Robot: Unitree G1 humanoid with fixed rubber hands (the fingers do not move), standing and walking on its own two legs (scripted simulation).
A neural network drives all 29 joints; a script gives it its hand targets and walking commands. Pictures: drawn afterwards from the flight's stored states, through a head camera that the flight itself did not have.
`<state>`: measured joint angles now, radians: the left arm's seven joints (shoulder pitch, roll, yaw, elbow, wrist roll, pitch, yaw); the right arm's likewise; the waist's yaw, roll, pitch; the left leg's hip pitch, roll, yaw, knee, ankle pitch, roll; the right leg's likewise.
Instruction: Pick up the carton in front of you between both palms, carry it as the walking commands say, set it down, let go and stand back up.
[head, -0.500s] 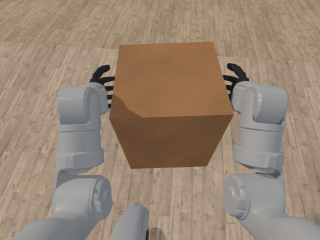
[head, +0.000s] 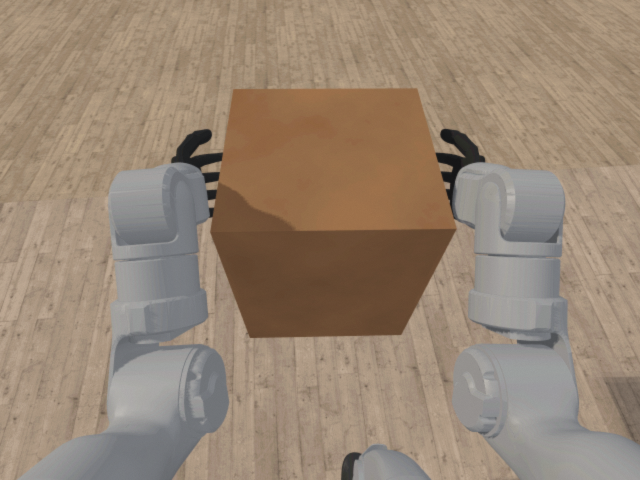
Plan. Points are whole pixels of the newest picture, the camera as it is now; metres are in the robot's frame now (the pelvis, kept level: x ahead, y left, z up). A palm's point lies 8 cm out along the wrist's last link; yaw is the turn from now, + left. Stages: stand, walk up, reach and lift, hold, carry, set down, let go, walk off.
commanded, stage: carry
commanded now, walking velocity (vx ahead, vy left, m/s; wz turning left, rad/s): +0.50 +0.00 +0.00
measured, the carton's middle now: (325, 224) +0.39 -0.02 +0.11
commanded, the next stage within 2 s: none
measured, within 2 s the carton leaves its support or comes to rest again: neither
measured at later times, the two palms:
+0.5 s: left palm (190, 37) +0.69 +0.16 +0.21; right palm (386, 41) +0.67 -0.14 +0.21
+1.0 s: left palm out of the picture +0.96 +0.18 +0.26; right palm out of the picture +1.00 -0.12 +0.27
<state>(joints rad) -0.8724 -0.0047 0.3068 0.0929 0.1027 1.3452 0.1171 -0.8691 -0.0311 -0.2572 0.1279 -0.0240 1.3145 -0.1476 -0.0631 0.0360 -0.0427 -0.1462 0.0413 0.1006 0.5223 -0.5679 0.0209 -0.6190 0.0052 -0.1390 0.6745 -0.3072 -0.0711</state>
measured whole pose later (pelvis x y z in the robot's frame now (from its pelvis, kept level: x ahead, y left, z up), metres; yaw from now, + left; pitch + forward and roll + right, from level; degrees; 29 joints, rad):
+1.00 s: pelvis +0.61 -0.01 +0.11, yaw +1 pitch +4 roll +0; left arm -0.81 0.01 0.23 0.12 0.03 1.34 0.16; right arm -0.85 -0.02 -0.29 0.13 -0.08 1.35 -0.12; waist 0.11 0.00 -0.02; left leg -0.70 0.01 0.03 1.29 -0.45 0.05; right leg -0.35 0.01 -0.12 0.54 -0.42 -0.06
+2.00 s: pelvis +1.26 +0.04 +0.17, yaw +1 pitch +3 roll +1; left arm -0.88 0.04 0.26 0.21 0.05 1.32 0.14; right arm -0.89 0.00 -0.29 0.19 -0.11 1.32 -0.12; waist 0.02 -0.02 -0.07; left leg -0.53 -0.01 0.14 0.61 -0.11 0.09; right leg -0.20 -0.05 -0.08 0.78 -0.50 0.00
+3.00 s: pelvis +1.92 +0.07 +0.19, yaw -1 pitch +3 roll +1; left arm -0.17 -0.12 0.13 -0.28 0.12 1.26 0.08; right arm -0.19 0.14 -0.10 -0.25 -0.12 1.24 -0.08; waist -0.02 -0.03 -0.17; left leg -0.44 0.02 0.22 0.55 -0.17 0.10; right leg -0.22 -0.05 -0.05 1.04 -0.46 0.00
